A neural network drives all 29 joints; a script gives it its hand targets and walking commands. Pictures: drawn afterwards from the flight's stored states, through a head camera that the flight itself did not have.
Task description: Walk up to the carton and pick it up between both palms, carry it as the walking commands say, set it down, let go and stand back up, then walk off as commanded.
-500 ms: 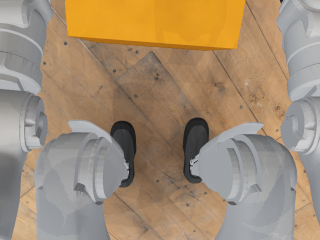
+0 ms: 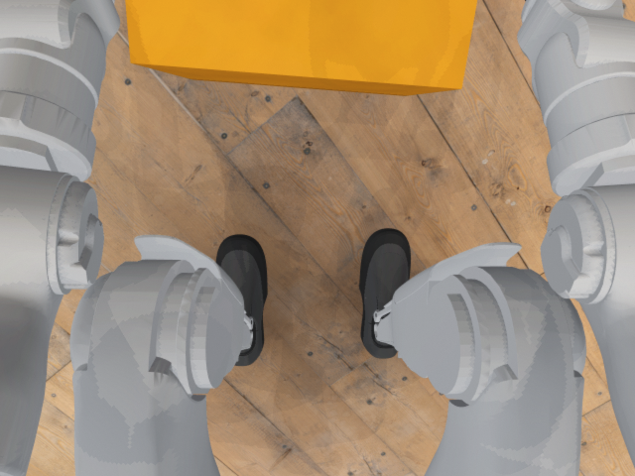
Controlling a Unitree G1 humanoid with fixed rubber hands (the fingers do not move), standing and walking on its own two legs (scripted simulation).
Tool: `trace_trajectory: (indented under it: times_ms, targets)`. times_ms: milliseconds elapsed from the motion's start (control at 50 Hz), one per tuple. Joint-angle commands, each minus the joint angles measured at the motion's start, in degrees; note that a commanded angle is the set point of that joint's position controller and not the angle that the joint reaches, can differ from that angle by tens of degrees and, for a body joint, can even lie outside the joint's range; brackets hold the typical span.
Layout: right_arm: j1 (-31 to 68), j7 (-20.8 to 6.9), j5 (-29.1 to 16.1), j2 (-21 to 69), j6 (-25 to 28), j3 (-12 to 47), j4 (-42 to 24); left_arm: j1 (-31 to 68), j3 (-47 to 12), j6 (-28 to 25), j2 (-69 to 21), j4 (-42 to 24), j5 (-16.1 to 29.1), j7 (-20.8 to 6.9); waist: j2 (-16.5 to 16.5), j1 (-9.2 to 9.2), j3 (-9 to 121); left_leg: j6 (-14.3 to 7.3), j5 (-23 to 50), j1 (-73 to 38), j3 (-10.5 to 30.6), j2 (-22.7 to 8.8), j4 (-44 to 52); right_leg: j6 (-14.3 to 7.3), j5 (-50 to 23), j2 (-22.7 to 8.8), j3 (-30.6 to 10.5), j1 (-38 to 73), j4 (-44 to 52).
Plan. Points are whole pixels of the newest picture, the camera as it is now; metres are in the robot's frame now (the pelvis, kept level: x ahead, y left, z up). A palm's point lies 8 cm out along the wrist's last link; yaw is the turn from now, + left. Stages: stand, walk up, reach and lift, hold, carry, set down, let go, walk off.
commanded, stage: reach and lift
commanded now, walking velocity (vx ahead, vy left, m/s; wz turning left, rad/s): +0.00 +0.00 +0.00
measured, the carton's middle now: out of the picture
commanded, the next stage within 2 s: none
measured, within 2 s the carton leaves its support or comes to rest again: leaves its support in 1.12 s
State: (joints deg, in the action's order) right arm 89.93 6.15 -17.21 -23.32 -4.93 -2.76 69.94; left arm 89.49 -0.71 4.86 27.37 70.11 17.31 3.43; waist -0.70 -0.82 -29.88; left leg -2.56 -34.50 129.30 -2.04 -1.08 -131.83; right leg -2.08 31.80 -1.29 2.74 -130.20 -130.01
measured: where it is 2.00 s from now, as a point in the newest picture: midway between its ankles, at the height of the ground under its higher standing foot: (315, 316)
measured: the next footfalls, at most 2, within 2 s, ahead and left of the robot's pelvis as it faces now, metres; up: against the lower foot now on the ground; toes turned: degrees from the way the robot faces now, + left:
none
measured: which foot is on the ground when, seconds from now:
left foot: down 0.00-1.00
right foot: down 0.00-1.00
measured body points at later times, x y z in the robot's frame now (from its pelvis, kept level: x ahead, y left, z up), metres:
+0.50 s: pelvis +0.00 +0.00 +0.01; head +0.38 +0.01 +0.22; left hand +0.56 +0.20 -0.20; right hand +0.57 -0.17 -0.19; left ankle +0.11 +0.11 -0.31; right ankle +0.12 -0.11 -0.31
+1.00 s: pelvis +0.00 +0.00 +0.00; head +0.38 +0.01 +0.22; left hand +0.56 +0.20 -0.20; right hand +0.57 -0.17 -0.19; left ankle +0.11 +0.11 -0.31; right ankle +0.12 -0.11 -0.31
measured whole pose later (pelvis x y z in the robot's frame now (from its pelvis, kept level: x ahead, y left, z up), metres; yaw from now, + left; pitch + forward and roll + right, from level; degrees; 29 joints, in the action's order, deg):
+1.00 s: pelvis +0.00 +0.00 +0.00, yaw +1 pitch +31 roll -1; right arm 90.7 6.9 -16.0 -22.2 -8.0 -1.6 68.7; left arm 89.9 -2.9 8.7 26.3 68.9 16.6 3.6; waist -0.4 -0.7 -29.9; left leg -3.0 -34.6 129.1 -2.7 -0.3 -132.6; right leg -1.4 32.5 -1.0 1.7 -129.7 -131.2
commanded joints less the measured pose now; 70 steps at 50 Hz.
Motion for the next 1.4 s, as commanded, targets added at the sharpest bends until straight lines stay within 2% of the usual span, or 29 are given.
trace_trajectory:
  times_ms: [0,20,100,160,280,320,360,380,460,500,520,560,600,640,720,800,820,880,900,940,980,1040,1080,1140,1160,1220,1240,1340,1380]
  targets:
    - [15.9,0.4,-0.5,-3.1,2.6,0.7,-7.4,19.1,1.2,-2.5,5.9,-6.5,-1.0,0.4,2.1,1.86,74.4,2.2,22.2,-32.4,4.4,1.1,10.3,2.1,-22.0,2.4,-4.3,37.7,6.7]
    - [16.4,0.5,-0.7,-2.9,2.8,1.1,-8.1,20.1,-0.2,-2.6,4.1,-7.8,-0.1,0.3,2.8,0.58,75.4,2.3,23.4,-33.5,4.7,1.2,10.3,1.9,-23.0,2.5,-4.2,37.4,6.6]
    - [15.5,0.9,0.5,-2.6,3.2,0.5,-6.6,20.6,-0.9,-2.9,2.3,-8.0,0.2,0.2,3.1,-1.15,75.2,2.5,23.8,-34.5,4.8,1.8,10.4,1.7,-23.0,2.8,-3.9,36.6,6.8]
    - [14.6,1.2,1.1,-1.4,3.4,-0.5,-5.5,21.5,-2.8,-2.8,0.2,-8.8,1.0,0.2,4.8,-3.16,75.9,2.9,24.7,-36.9,5.2,2.1,10.6,1.5,-23.0,3.0,-3.4,35.3,7.2]
    - [17.7,-0.5,-0.3,3.0,3.9,2.2,-6.6,23.7,-5.8,-3.0,-5.3,-9.6,1.7,-0.6,5.0,-2.31,73.5,2.4,25.1,-38.4,5.9,2.6,11.5,1.2,-21.7,3.1,-3.0,32.9,7.2]
    - [18.3,-1.1,-0.1,5.5,4.0,2.8,-6.2,24.4,-6.6,-3.0,-7.9,-9.3,1.9,-1.1,4.6,-2.64,73.1,2.4,24.8,-38.5,5.9,2.9,11.5,1.1,-21.3,3.1,-3.0,32.8,7.5]
    - [20.2,-2.1,-0.5,9.5,4.0,3.9,-7.6,26.2,-7.2,-3.1,-10.8,-10.4,2.2,-2.0,4.0,-2.04,73.3,2.3,25.2,-38.4,5.7,3.1,11.3,1.1,-22.0,3.3,-3.2,33.6,7.3]
    - [21.7,-2.8,-0.8,12.9,3.8,5.0,-7.5,28.0,-8.6,-2.9,-14.3,-10.2,3.0,-2.8,3.5,-2.48,73.3,2.2,25.2,-38.0,5.9,3.1,11.2,0.9,-22.3,3.3,-3.4,34.5,7.3]
    - [26.8,-7.4,-0.8,29.2,2.7,7.4,-9.7,31.6,-11.0,-1.8,-30.2,-10.1,2.5,-7.4,3.2,-1.89,70.3,1.8,22.6,-34.8,5.3,3.8,11.1,0.7,-20.4,4.1,-3.3,33.8,6.9]
    - [29.6,-9.8,-0.4,36.5,1.9,8.5,-12.0,32.6,-10.7,-1.0,-37.5,-11.6,1.5,-9.9,1.7,-1.48,67.5,1.3,21.1,-32.6,4.8,4.1,11.3,0.6,-19.1,4.5,-3.2,33.1,6.8]
    - [29.6,-10.7,-0.4,38.3,1.6,8.5,-12.4,32.4,-10.5,-0.7,-39.7,-12.3,1.2,-10.7,2.1,-1.3,67.1,1.3,21.1,-31.7,4.5,4.1,11.0,0.4,-19.4,4.6,-3.3,33.3,6.7]
    - [29.1,-12.0,0.4,41.1,0.8,8.3,-12.6,32.1,-9.6,-0.1,-42.8,-12.6,0.7,-12.1,1.4,-1.84,65.5,1.1,19.7,-30.1,3.9,4.4,10.8,0.3,-18.7,4.9,-3.1,32.9,6.8]
    - [28.7,-13.1,0.5,43.7,0.1,8.5,-12.6,31.7,-8.9,0.5,-44.7,-13.1,0.4,-13.3,0.3,-1.25,64.6,0.8,19.0,-28.2,3.6,4.4,10.7,0.3,-18.9,4.9,-3.0,33.4,6.6]
    - [27.9,-14.0,0.8,45.8,-0.7,8.1,-12.6,31.9,-8.5,1.0,-45.9,-13.2,0.3,-14.4,0.3,-1.66,63.7,0.6,18.0,-27.1,3.3,4.3,10.5,0.3,-18.4,5.1,-2.9,32.9,6.6]
    - [26.5,-14.6,0.2,47.8,-1.2,8.3,-13.3,32.0,-9.6,1.5,-47.6,-15.3,0.6,-15.7,2.2,-1.64,64.2,0.7,18.9,-26.4,2.8,4.2,9.9,-0.1,-20.5,4.9,-3.0,33.8,5.9]
    - [26.5,-14.9,1.4,48.0,-1.4,6.5,-12.3,31.4,-7.5,1.9,-47.9,-13.7,-0.4,-16.2,2.1,-1.7,60.2,0.5,17.4,-24.1,2.9,4.3,9.7,-0.3,-18.4,4.8,-2.8,30.9,5.7]
    - [27.0,-14.8,0.9,48.8,-1.4,7.3,-13.7,32.0,-8.1,1.8,-48.7,-15.3,0.1,-16.2,2.0,-1.52,62.2,0.4,18.3,-24.8,2.8,4.3,9.3,-0.4,-19.6,4.9,-3.0,33.1,5.8]
    - [28.6,-14.4,-1.0,50.0,-1.4,9.2,-17.3,34.8,-11.3,1.7,-49.5,-19.5,2.2,-15.8,2.9,-2.01,70.6,0.7,22.2,-31.5,2.9,4.5,9.6,-0.4,-22.6,5.3,-2.3,36.1,5.6]
    - [29.0,-14.2,-1.5,50.6,-1.4,9.8,-17.7,35.5,-12.0,1.5,-49.5,-20.9,2.8,-15.5,2.8,-1.76,73.7,0.8,23.8,-33.5,2.8,4.7,9.5,-0.4,-23.5,5.3,-1.9,37.1,5.3]
    - [32.0,-13.6,-3.3,50.6,-0.9,11.4,-23.2,36.8,-13.3,1.5,-50.2,-24.4,4.3,-14.5,3.6,-1.56,83.0,1.0,28.6,-40.9,3.0,5.2,9.4,-0.2,-26.0,5.7,-1.2,39.7,5.2]
    - [33.3,-13.0,-4.2,50.9,-0.8,11.4,-24.7,38.4,-13.8,1.4,-50.4,-27.4,4.8,-13.4,4.2,-1.38,88.6,1.2,31.0,-45.1,3.0,5.6,9.3,-0.1,-26.2,5.9,-0.7,40.3,5.6]
    - [36.4,-12.3,-4.9,50.2,-0.8,12.5,-29.3,41.8,-15.4,1.2,-50.4,-33.0,6.3,-11.7,3.9,-2.24,97.4,1.4,35.6,-52.0,3.3,5.9,9.3,0.3,-28.1,6.2,0.0,41.0,6.3]
    - [37.3,-12.1,-4.9,49.8,-0.9,12.4,-30.0,43.5,-15.7,1.1,-49.8,-34.4,6.3,-10.6,3.9,-2.49,99.7,1.5,36.2,-54.1,3.4,6.0,9.9,0.6,-28.4,6.2,0.2,40.5,7.0]
    - [39.7,-11.3,-4.5,48.1,-1.2,11.4,-31.5,46.5,-15.2,1.0,-47.9,-36.2,5.4,-9.5,4.0,-2.08,101.1,1.5,32.6,-53.2,2.9,6.2,10.8,0.6,-26.5,6.0,0.0,41.6,8.2]
    - [39.8,-11.1,-3.6,47.5,-1.5,9.9,-29.8,47.1,-14.1,1.0,-46.9,-34.7,4.8,-9.3,3.9,-2.35,97.9,1.4,29.1,-50.3,2.5,6.1,11.3,0.7,-24.3,5.9,-0.1,40.6,8.9]
    - [40.2,-10.8,-1.6,47.9,-2.3,8.2,-27.1,47.0,-10.7,1.1,-45.8,-31.1,3.1,-9.7,2.1,-0.99,91.7,0.9,21.0,-41.7,1.1,6.0,12.9,0.8,-20.3,5.7,-0.9,42.7,10.7]
    - [39.8,-10.9,-0.9,48.4,-2.7,8.0,-26.7,47.0,-10.1,1.3,-46.1,-30.2,2.8,-10.1,1.7,-1.27,91.3,0.8,19.3,-40.4,0.8,6.0,13.1,0.8,-19.5,5.8,-1.1,44.3,11.4]
    - [36.6,-12.3,3.2,51.6,-5.8,4.7,-19.4,41.6,-3.1,3.7,-47.1,-20.4,-2.6,-13.0,-0.2,1.13,80.1,0.0,9.5,-29.4,-1.0,5.5,15.2,1.3,-12.2,5.8,-1.7,43.9,13.8]
    - [35.4,-13.2,3.7,54.3,-6.9,5.8,-21.5,41.0,-3.4,4.6,-49.2,-23.0,-2.5,-14.2,-0.7,1.3,86.6,0.2,12.2,-32.0,-1.5,5.8,15.5,1.4,-14.9,6.2,-1.4,47.6,13.7]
